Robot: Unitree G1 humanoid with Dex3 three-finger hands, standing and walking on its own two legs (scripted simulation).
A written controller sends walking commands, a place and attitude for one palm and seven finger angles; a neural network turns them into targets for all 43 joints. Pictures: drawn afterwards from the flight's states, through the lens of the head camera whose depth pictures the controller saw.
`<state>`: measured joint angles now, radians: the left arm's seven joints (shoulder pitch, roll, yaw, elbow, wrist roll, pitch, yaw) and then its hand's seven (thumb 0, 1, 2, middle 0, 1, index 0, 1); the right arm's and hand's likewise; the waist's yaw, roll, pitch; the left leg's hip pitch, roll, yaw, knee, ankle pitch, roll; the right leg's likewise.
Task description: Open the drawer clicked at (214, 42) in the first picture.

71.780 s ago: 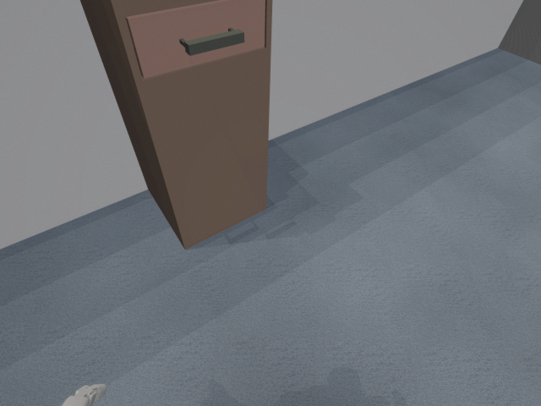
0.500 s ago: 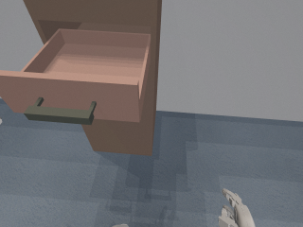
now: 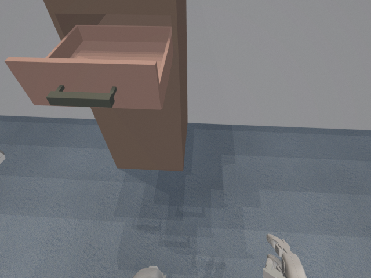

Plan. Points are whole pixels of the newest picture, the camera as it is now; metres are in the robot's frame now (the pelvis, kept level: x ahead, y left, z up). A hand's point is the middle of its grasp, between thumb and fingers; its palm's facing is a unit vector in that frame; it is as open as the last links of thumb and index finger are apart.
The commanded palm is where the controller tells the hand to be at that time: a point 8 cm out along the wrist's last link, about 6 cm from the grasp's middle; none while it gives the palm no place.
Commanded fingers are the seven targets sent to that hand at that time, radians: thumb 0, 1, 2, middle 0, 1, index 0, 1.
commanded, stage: stop stepping back and stand still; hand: left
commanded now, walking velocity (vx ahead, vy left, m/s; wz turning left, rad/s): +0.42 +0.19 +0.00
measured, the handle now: (84, 94) +0.54 +0.29 +0.11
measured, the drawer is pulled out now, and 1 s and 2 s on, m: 0.30 0.30 0.30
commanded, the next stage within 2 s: let the arm hang, fingers relaxed in 0.50 s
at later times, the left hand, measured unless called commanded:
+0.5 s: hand out of the picture +0.14 +0.22 +0.29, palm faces +0.58 -0.70 -0.42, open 7.5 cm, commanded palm +0.09 +0.29 +0.29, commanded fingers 0.00 0.90 0.90 -0.20 -0.30 -0.20 -0.30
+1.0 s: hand out of the picture -0.03 +0.21 -0.18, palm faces +0.15 -0.97 -0.19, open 6.7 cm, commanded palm none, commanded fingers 0.00 0.90 0.90 -0.20 -0.30 -0.20 -0.30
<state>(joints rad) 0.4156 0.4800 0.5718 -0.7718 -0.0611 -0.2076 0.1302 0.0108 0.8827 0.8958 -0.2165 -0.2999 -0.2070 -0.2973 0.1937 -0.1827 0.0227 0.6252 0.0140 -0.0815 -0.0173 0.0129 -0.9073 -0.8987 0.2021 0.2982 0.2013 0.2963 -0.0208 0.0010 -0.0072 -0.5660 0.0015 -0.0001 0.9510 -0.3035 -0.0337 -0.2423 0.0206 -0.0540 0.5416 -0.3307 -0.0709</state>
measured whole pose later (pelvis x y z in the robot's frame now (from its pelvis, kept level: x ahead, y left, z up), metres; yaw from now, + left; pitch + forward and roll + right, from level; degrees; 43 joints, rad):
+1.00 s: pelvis -0.04 +0.01 +0.00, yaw +5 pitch -1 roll -1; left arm 0.29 0.22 0.06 0.90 0.00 0.04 0.02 -0.07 1.03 0.89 -0.22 -0.30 -0.20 -0.30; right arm 0.30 -0.19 0.00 0.96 -0.03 0.04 -0.02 0.01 -0.91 -0.90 0.20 0.30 0.20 0.30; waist 0.00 -0.06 0.11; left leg -0.28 0.06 0.01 0.56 -0.26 -0.03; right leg -0.23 0.01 -0.15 0.53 -0.29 -0.05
